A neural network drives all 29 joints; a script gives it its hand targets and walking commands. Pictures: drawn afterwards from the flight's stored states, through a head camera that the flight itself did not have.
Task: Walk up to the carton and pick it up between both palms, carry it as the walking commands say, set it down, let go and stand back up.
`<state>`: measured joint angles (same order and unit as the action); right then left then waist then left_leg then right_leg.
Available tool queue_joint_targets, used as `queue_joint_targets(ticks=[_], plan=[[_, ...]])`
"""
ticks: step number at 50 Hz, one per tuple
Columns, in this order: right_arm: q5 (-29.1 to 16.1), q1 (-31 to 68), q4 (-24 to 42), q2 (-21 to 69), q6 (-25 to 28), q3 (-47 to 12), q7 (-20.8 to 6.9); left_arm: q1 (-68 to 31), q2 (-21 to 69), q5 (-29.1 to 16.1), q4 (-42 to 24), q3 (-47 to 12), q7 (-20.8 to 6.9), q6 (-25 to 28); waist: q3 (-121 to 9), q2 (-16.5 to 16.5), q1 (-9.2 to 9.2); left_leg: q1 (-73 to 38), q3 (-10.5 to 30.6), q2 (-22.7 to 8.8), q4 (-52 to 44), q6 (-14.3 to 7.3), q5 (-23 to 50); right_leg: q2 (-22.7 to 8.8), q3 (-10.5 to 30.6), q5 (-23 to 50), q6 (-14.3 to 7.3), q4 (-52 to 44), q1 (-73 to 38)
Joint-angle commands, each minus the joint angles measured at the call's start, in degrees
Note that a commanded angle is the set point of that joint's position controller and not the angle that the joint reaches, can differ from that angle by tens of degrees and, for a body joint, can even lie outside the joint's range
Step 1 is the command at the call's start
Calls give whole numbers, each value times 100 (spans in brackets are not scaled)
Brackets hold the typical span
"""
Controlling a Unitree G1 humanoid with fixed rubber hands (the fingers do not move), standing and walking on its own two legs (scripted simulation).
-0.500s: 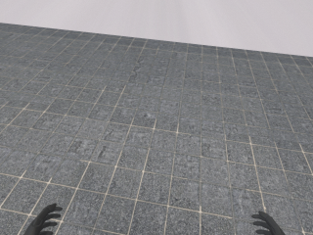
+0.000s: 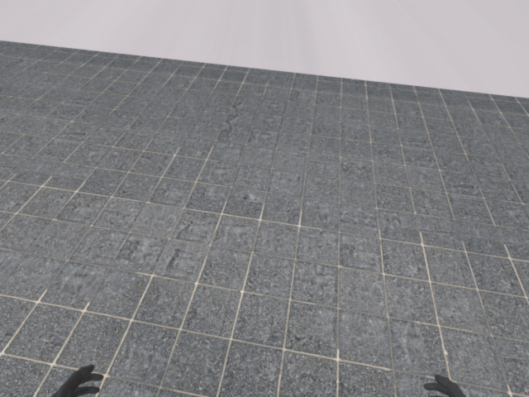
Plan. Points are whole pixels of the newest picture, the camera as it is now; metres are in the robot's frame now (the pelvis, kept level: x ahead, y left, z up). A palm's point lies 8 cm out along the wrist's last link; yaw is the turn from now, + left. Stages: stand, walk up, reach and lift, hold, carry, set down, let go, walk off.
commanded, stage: stand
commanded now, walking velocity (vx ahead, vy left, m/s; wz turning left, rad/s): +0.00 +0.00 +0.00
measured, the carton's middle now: out of the picture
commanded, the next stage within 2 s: walk up in 0.76 s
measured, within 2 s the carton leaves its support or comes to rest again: neither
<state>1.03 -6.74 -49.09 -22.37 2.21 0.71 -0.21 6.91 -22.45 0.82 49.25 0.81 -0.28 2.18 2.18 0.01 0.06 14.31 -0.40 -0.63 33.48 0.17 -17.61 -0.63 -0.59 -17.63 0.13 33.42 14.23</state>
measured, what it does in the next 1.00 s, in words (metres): stands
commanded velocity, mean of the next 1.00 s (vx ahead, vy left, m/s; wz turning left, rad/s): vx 0.00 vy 0.00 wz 0.00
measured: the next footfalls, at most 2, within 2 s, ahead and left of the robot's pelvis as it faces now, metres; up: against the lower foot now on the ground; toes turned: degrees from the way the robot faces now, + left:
right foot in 1.54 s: +0.00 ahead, -0.08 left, +0.00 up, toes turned +7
left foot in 1.98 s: -0.14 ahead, +0.18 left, +0.00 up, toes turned +13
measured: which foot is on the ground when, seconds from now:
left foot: down 0.00-1.00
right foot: down 0.00-1.00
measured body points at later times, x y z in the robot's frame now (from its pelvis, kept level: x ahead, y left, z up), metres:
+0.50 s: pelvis +0.00 +0.00 +0.01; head +0.00 +0.00 +0.46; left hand +0.12 +0.31 -0.09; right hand +0.12 -0.31 -0.10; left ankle +0.00 +0.12 -0.73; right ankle +0.00 -0.12 -0.73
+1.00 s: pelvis +0.00 +0.00 +0.01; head +0.01 +0.00 +0.46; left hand +0.12 +0.32 -0.09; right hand +0.12 -0.32 -0.09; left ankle +0.01 +0.12 -0.73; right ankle +0.00 -0.12 -0.73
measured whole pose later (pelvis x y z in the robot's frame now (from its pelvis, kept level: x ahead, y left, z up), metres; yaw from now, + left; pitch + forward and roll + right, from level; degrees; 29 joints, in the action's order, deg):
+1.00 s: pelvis +0.00 +0.00 +0.01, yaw +1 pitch -1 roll +0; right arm 0.7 -5.1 -56.8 -23.7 0.3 1.1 -1.4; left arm 4.7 -23.5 0.9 57.0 1.1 -0.9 0.4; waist 2.3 0.0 -0.1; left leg 10.7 0.1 -0.5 23.8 0.2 -11.8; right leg -0.8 -1.1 -12.1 0.1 23.9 10.5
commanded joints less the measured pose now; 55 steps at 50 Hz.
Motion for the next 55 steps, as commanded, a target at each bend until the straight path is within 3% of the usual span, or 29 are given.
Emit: queue_joint_targets(ticks=[1, 23, 47, 48, 49, 53, 55], plan=[[-11, 300, 197, -953, 63, 204, 19, -285, -953, -10, -198, 200, 20, 65, -412, 2, -1, -181, 549, -509, -743, -317, 971, -512, 543, 1000, -306, -731, -176], [-29, 483, -670, -1001, 1, 132, 27, -476, -994, -16, 631, 123, 29, 1, -302, 6, -2, -621, 558, -616, -1522, -196, 1095, -620, 542, 1098, -203, -1523, -605], [-32, 463, -902, -1037, -43, 135, 47, -453, -1030, -21, 866, 127, 44, -44, -299, 4, -3, -724, 556, -660, -1669, -171, 1226, -664, 540, 1222, -172, -1685, -722], [-11, 456, -441, -1477, -142, 329, -133, -597, -1475, 49, 419, 295, -60, -120, -257, 69, -26, -146, 423, -469, -1008, -468, 2232, -579, 365, 2175, -364, -949, -567], [-44, 390, -239, -1438, -168, 326, -167, -452, -1445, 23, 263, 340, -64, -142, -616, 31, -13, -203, 398, -513, -809, -549, 2517, -612, 372, 2468, -463, -712, -627], [-19, 274, 312, -1329, -244, 349, -220, -213, -1407, 11, -85, 395, -98, -225, -776, -155, 28, 304, 504, -407, -327, -621, 1712, -829, 632, 1833, -761, -486, -351], [4, 112, 448, -1296, -250, 359, -247, -241, -1540, 42, -209, 460, -94, -233, -779, -567, 11, 461, 214, -74, 445, -521, 1201, -1282, 1060, 1708, -1103, -752, -160]])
